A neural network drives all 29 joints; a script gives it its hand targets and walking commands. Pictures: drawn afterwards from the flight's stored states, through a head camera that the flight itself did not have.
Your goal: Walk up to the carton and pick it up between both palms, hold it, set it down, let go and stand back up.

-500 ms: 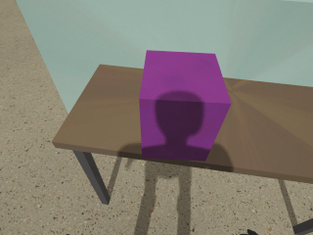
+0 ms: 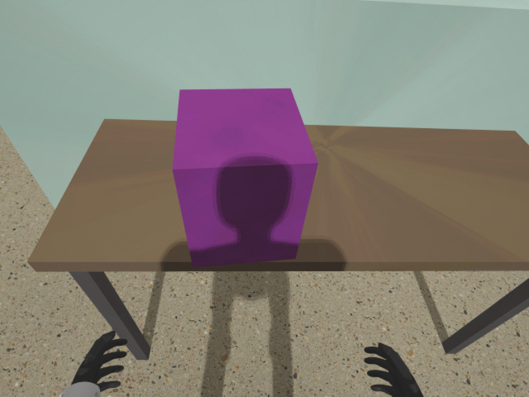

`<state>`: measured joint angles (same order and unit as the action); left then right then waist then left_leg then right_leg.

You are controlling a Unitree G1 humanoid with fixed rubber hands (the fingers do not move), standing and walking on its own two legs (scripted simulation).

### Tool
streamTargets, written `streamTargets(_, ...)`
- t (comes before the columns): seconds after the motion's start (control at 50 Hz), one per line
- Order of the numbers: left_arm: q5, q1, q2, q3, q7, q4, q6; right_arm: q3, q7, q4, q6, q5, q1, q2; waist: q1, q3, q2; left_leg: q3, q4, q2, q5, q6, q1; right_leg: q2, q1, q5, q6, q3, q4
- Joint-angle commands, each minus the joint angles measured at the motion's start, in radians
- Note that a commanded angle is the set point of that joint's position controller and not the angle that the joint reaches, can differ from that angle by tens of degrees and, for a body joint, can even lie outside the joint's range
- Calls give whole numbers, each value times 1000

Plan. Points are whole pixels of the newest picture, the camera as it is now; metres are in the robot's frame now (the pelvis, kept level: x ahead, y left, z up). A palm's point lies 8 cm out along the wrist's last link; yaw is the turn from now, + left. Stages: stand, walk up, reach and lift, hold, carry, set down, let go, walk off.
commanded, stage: reach and lift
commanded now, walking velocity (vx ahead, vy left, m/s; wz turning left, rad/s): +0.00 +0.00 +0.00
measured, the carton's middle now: (241, 179) +0.48 +0.07 +0.06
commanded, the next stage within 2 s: none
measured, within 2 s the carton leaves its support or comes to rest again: neither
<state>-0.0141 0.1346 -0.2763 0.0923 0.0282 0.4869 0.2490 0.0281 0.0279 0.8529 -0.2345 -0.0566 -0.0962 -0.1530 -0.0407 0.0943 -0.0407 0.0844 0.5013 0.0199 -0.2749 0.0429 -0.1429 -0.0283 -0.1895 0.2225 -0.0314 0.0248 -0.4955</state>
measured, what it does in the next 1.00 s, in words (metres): stands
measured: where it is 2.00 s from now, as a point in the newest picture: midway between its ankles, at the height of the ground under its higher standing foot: outside the picture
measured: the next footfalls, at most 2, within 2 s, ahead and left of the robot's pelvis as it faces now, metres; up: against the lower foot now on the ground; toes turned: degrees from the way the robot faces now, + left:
none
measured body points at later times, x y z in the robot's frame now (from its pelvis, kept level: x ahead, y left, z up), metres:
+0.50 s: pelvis +0.02 +0.02 +0.01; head +0.01 +0.03 +0.46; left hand +0.18 +0.27 -0.04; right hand +0.22 -0.18 -0.05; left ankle +0.01 +0.15 -0.74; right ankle +0.03 -0.10 -0.74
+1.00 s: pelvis +0.03 +0.03 +0.01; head +0.02 +0.04 +0.46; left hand +0.23 +0.23 +0.01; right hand +0.24 -0.18 +0.01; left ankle +0.01 +0.15 -0.74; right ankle +0.04 -0.10 -0.74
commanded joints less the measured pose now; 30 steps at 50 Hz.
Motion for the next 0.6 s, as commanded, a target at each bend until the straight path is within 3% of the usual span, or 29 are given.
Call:
streamTargets(0.0, -4, -3, -145, 69, 12, -80, -22, 8, -12, -252, 12, 15, 112, -95, -77, -67, 36, -186, -181, -65, 87, -47, -201, 36, 248, 101, 30, -12, 170)
streamTargets(0.12, -17, -66, -117, 43, 29, -171, -93, 6, -10, -321, 38, 30, 57, -79, -43, -82, 83, -195, -218, -47, 61, -49, -190, 36, 265, 87, 25, -31, 173)
streamTargets(0.24, -53, -20, -87, -7, 43, -229, -177, 32, -11, -321, 9, 41, 27, -91, -21, -122, 72, -179, -223, -39, 152, -32, -126, 24, 264, 12, 20, -27, 190)
streamTargets(0.4, -69, 78, -35, -41, 56, -282, -238, 47, 5, -359, -31, 78, 3, -127, -34, -142, 47, -155, -219, -41, 325, -4, -50, -5, 249, -67, 12, -8, 221)
streamTargets(0.58, -46, 135, 41, -65, 86, -387, -280, 15, 32, -455, -52, 169, -42, -156, -53, -140, 65, -137, -213, -33, 460, 14, 4, -24, 246, -129, -22, -15, 240)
